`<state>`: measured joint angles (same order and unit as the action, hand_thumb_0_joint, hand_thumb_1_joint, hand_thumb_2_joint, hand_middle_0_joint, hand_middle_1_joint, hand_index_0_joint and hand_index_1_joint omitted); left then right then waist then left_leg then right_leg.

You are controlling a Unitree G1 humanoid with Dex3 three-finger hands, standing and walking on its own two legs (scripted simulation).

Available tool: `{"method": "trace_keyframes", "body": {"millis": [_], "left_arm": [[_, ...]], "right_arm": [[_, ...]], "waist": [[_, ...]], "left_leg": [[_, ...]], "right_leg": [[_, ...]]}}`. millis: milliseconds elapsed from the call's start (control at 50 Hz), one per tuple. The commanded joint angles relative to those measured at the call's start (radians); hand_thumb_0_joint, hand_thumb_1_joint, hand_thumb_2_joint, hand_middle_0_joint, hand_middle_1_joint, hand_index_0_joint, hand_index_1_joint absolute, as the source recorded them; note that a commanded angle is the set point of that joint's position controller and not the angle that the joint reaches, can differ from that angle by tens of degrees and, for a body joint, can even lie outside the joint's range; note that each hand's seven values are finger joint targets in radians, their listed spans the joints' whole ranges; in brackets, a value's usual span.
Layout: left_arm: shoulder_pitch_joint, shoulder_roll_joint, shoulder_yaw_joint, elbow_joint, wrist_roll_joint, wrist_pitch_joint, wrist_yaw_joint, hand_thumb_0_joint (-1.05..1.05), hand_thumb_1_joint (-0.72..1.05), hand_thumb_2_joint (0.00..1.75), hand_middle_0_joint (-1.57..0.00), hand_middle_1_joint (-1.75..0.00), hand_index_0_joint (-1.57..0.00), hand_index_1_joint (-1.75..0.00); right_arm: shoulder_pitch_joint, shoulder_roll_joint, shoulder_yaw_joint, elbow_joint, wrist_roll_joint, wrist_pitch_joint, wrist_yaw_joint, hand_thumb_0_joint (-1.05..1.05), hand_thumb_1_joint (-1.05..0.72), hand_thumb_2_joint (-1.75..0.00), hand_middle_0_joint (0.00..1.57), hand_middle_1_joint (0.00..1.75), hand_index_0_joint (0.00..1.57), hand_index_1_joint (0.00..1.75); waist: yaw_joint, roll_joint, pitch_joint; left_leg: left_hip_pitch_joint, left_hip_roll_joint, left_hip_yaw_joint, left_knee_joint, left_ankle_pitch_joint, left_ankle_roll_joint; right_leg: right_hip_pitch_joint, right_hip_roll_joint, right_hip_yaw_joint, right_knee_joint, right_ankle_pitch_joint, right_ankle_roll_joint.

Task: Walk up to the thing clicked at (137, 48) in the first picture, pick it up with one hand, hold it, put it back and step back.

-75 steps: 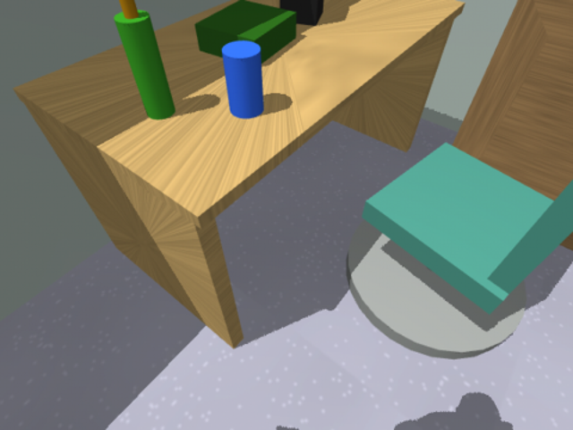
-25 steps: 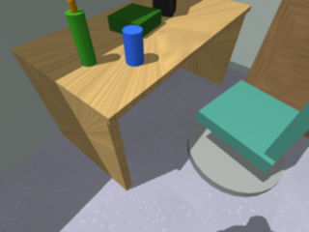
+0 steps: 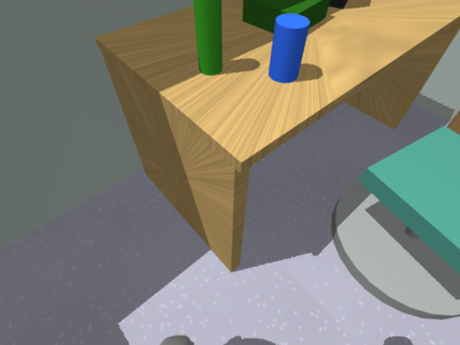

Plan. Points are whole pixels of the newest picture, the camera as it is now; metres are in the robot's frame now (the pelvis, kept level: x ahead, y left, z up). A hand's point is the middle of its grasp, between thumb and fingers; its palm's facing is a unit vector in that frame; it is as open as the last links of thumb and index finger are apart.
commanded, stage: walk up
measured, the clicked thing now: (208, 20) +0.85 +0.06 +0.14
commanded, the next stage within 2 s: none
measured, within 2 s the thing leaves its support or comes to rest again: neither
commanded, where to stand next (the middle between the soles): +0.18 +0.14 m, yaw +11 degrees
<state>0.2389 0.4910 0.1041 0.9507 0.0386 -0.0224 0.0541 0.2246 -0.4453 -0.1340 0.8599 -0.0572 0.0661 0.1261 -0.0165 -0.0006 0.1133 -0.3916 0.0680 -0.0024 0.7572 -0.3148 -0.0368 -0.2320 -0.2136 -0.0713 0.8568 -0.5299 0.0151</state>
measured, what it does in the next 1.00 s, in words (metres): steps to the left: right foot, then left foot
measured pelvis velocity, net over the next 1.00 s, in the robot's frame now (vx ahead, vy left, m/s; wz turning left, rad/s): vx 0.12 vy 0.17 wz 0.25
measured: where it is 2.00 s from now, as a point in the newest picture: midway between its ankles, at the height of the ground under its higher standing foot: outside the picture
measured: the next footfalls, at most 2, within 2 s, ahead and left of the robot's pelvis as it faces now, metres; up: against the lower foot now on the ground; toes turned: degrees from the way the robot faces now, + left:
right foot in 0.20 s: +0.13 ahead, -0.07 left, +0.00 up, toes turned -1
left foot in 0.54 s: +0.18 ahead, +0.30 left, +0.00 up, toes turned +13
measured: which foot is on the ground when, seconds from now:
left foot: down 0.00-0.20, up 0.22-0.52, down 0.54-1.00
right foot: up 0.00-0.18, down 0.20-0.56, up 0.58-0.86, down 0.88-1.00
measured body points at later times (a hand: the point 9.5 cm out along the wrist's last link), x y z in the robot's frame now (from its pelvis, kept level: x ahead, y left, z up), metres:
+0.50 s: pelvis +0.09 +0.11 +0.02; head +0.15 +0.08 +0.46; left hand +0.02 +0.45 -0.05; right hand +0.27 -0.18 -0.11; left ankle +0.13 +0.28 -0.68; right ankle +0.09 -0.07 -0.71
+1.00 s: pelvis +0.12 +0.17 +0.00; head +0.16 +0.18 +0.45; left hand +0.10 +0.48 -0.12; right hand +0.32 -0.09 -0.11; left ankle +0.14 +0.29 -0.71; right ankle +0.17 +0.05 -0.71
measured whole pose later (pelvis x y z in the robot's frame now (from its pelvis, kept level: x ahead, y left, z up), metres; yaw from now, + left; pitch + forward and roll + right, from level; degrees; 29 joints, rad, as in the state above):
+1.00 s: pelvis +0.12 +0.17 +0.00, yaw +15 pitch -2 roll +0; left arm 0.23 0.37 0.03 0.90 0.03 0.00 -0.01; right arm 0.15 -0.38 -0.02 0.85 0.01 0.00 -0.01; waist 0.03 0.01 0.13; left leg -0.40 -0.02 -0.01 0.78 -0.34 0.02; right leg -0.34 -0.05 -0.06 0.79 -0.40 0.00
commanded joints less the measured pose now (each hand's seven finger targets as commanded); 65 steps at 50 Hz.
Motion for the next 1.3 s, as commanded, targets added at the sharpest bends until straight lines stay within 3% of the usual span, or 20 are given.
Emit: {"method": "trace_keyframes", "body": {"millis": [0, 100, 140, 160, 180, 200, 260, 320, 380, 460, 500, 520, 540, 560, 660, 840, 900, 1020, 1160, 1280], "left_arm": [[-0.028, 0.186, 0.012, -0.123, -0.030, -0.042, 0.007, 0.00, 0.90, 0.90, -0.20, -0.30, -0.20, -0.30], [0.153, 0.165, 0.015, -0.052, -0.038, -0.067, -0.001, 0.00, 0.90, 0.90, -0.20, -0.30, -0.20, -0.30], [0.263, 0.156, 0.026, -0.026, -0.029, -0.080, 0.012, 0.00, 0.90, 0.90, -0.20, -0.30, -0.20, -0.30], [0.348, 0.228, 0.052, -0.019, -0.015, -0.085, 0.024, 0.00, 0.90, 0.90, -0.20, -0.30, -0.20, -0.30], [0.356, 0.328, 0.076, -0.055, 0.010, -0.089, 0.036, 0.00, 0.90, 0.90, -0.20, -0.30, -0.20, -0.30], [0.242, 0.369, 0.076, -0.106, 0.006, -0.082, 0.048, 0.00, 0.90, 0.90, -0.20, -0.30, -0.20, -0.30], [0.067, 0.258, 0.046, -0.159, -0.012, -0.102, 0.039, 0.00, 0.90, 0.90, -0.20, -0.30, -0.20, -0.30], [0.143, 0.215, 0.041, -0.143, -0.008, -0.109, 0.028, 0.00, 0.90, 0.90, -0.20, -0.30, -0.20, -0.30], [0.204, 0.238, 0.051, -0.152, -0.005, -0.106, 0.021, 0.00, 0.90, 0.90, -0.20, -0.30, -0.20, -0.30], [0.151, 0.231, 0.033, -0.190, -0.008, -0.080, 0.003, 0.00, 0.90, 0.90, -0.20, -0.30, -0.20, -0.30], [0.123, 0.199, 0.020, -0.211, -0.019, -0.063, -0.005, 0.00, 0.90, 0.90, -0.20, -0.30, -0.20, -0.30], [0.176, 0.127, -0.006, -0.215, -0.025, -0.056, -0.008, 0.00, 0.90, 0.90, -0.20, -0.30, -0.20, -0.30], [0.201, 0.048, -0.028, -0.245, -0.030, -0.048, -0.008, 0.00, 0.90, 0.90, -0.20, -0.30, -0.20, -0.30], [0.160, 0.147, -0.011, -0.227, -0.037, -0.029, 0.004, 0.00, 0.90, 0.90, -0.20, -0.30, -0.20, -0.30], [0.223, 0.132, -0.007, -0.106, -0.037, -0.018, -0.017, 0.00, 0.90, 0.90, -0.20, -0.30, -0.20, -0.30], [0.131, 0.113, 0.006, -0.106, -0.009, -0.001, -0.034, 0.00, 0.90, 0.90, -0.20, -0.30, -0.20, -0.30], [-0.031, 0.192, 0.012, -0.148, -0.017, -0.007, -0.046, 0.00, 0.90, 0.90, -0.20, -0.30, -0.20, -0.30], [-0.019, 0.105, -0.015, -0.111, -0.021, 0.020, -0.053, 0.00, 0.90, 0.90, -0.20, -0.30, -0.20, -0.30], [-0.064, 0.132, -0.013, -0.080, -0.024, 0.011, -0.064, 0.00, 0.90, 0.90, -0.20, -0.30, -0.20, -0.30], [-0.147, 0.122, -0.025, -0.058, -0.022, 0.013, -0.065, 0.00, 0.90, 0.90, -0.20, -0.30, -0.20, -0.30]], "right_arm": [[0.085, -0.327, -0.070, -0.095, 0.022, -0.021, -0.038, 0.00, -0.90, -0.90, 0.20, 0.30, 0.20, 0.30], [0.009, -0.219, -0.033, -0.164, 0.001, -0.020, -0.042, 0.00, -0.90, -0.90, 0.20, 0.30, 0.20, 0.30], [-0.049, -0.192, -0.022, -0.200, 0.009, -0.010, -0.039, 0.00, -0.90, -0.90, 0.20, 0.30, 0.20, 0.30], [-0.075, -0.134, -0.008, -0.228, 0.009, -0.007, -0.038, 0.00, -0.90, -0.90, 0.20, 0.30, 0.20, 0.30], [-0.038, -0.059, 0.012, -0.246, 0.012, -0.007, -0.045, 0.00, -0.90, -0.90, 0.20, 0.30, 0.20, 0.30], [0.003, -0.144, -0.015, -0.220, 0.001, 0.012, -0.058, 0.00, -0.90, -0.90, 0.20, 0.30, 0.20, 0.30], [0.097, -0.190, -0.037, -0.139, 0.011, 0.002, -0.051, 0.00, -0.90, -0.90, 0.20, 0.30, 0.20, 0.30], [0.089, -0.153, -0.023, -0.138, 0.012, -0.012, -0.037, 0.00, -0.90, -0.90, 0.20, 0.30, 0.20, 0.30], [-0.030, -0.121, -0.012, -0.197, 0.017, -0.018, -0.028, 0.00, -0.90, -0.90, 0.20, 0.30, 0.20, 0.30], [-0.038, -0.117, -0.015, -0.169, 0.034, -0.036, -0.034, 0.00, -0.90, -0.90, 0.20, 0.30, 0.20, 0.30], [0.116, -0.157, -0.033, -0.104, 0.033, -0.050, -0.052, 0.00, -0.90, -0.90, 0.20, 0.30, 0.20, 0.30], [0.182, -0.226, -0.055, -0.085, 0.025, -0.057, -0.069, 0.00, -0.90, -0.90, 0.20, 0.30, 0.20, 0.30], [0.173, -0.314, -0.063, -0.122, 0.021, -0.065, -0.087, 0.00, -0.90, -0.90, 0.20, 0.30, 0.20, 0.30], [0.145, -0.340, -0.065, -0.137, 0.062, -0.062, -0.091, 0.00, -0.90, -0.90, 0.20, 0.30, 0.20, 0.30], [-0.036, -0.217, 0.001, -0.146, 0.061, -0.082, -0.123, 0.00, -0.90, -0.90, 0.20, 0.30, 0.20, 0.30], [-0.089, -0.187, 0.039, -0.144, 0.066, -0.087, -0.149, 0.00, -0.90, -0.90, 0.20, 0.30, 0.20, 0.30], [-0.057, -0.141, 0.045, -0.097, 0.070, -0.084, -0.158, 0.00, -0.90, -0.90, 0.20, 0.30, 0.20, 0.30], [-0.060, -0.215, 0.038, -0.051, 0.054, -0.117, -0.148, 0.00, -0.90, -0.90, 0.20, 0.30, 0.20, 0.30], [-0.125, -0.158, 0.066, -0.008, 0.053, -0.107, -0.146, 0.00, -0.90, -0.90, 0.20, 0.30, 0.20, 0.30], [-0.103, -0.152, 0.070, 0.049, 0.053, -0.111, -0.135, 0.00, -0.90, -0.90, 0.20, 0.30, 0.20, 0.30]], "waist": [[-0.052, 0.224, -0.048], [0.015, 0.214, -0.093], [0.093, 0.123, -0.106], [0.147, -0.016, -0.128], [0.160, -0.214, -0.117], [0.101, -0.079, -0.074], [-0.001, -0.050, 0.059], [0.026, -0.150, -0.011], [0.066, -0.198, -0.033], [0.053, -0.205, -0.087], [-0.039, -0.067, -0.190], [-0.080, 0.135, -0.222], [-0.049, 0.367, -0.228], [-0.066, 0.257, -0.290], [0.047, 0.138, -0.101], [0.066, 0.117, -0.169], [0.009, -0.102, -0.132], [0.036, 0.028, -0.175], [0.035, 0.012, -0.133], [0.019, -0.055, -0.130]], "left_leg": [[0.195, 0.222, -0.545, -0.513, -0.238, 0.333], [0.087, 0.118, -0.344, -0.360, 0.063, 0.302], [-0.089, 0.066, -0.262, -0.228, 0.019, 0.250], [-0.238, -0.027, -0.195, -0.041, -0.127, 0.182], [-0.390, -0.193, -0.183, 0.252, -0.286, 0.096], [-0.355, -0.150, -0.266, 0.383, -0.251, 0.068], [-0.300, -0.056, -0.250, 0.415, -0.071, 0.031], [-0.228, -0.053, -0.153, 0.345, -0.019, 0.020], [-0.215, -0.029, -0.097, 0.192, -0.031, 0.024], [0.013, -0.048, 0.052, -0.045, 0.008, 0.049], [0.268, -0.088, 0.064, -0.179, 0.191, 0.088], [0.389, -0.047, -0.051, -0.218, 0.265, 0.137], [0.386, 0.196, -0.437, -0.279, 0.378, 0.218], [0.307, 0.288, -0.619, -0.382, 0.212, 0.325], [0.048, 0.161, -0.312, -0.292, 0.199, 0.256], [-0.033, 0.154, -0.272, -0.137, 0.349, 0.200], [0.071, -0.078, -0.033, 0.063, -0.048, 0.074], [0.091, 0.175, -0.396, -0.258, 0.180, 0.243], [0.035, -0.014, -0.134, -0.187, 0.019, 0.095], [0.098, 0.003, -0.146, -0.251, 0.047, 0.100]], "right_leg": [[-0.392, 0.114, 0.051, 0.333, -0.076, -0.048], [-0.114, 0.152, -0.009, -0.081, -0.001, -0.032], [0.140, 0.176, -0.024, -0.318, 0.267, -0.025], [0.295, 0.103, 0.099, -0.407, 0.261, -0.037], [0.296, -0.175, 0.539, -0.612, -0.016, -0.086], [0.117, -0.343, 0.772, -0.728, -0.255, -0.155], [0.018, -0.186, 0.384, -0.623, 0.082, -0.186], [0.099, -0.107, 0.128, -0.478, 0.667, -0.178], [0.169, -0.108, 0.049, -0.416, 0.879, -0.199], [0.062, -0.057, -0.053, -0.295, 0.777, -0.179], [-0.039, -0.024, -0.094, -0.013, 0.626, -0.137], [-0.183, 0.032, -0.090, 0.207, 0.425, -0.086], [-0.351, 0.144, -0.032, 0.349, -0.117, -0.038], [-0.319, 0.148, 0.066, 0.402, -0.125, -0.061], [-0.228, 0.078, 0.099, 0.210, 0.056, -0.057], [0.036, 0.164, 0.070, -0.206, 0.239, -0.080], [-0.142, -0.103, 0.374, -0.364, 0.434, -0.258], [-0.090, 0.169, 0.102, -0.089, 0.212, -0.064], [-0.039, 0.043, 0.238, -0.350, 0.284, -0.146], [-0.054, 0.055, 0.209, -0.404, 0.223, -0.110]]}}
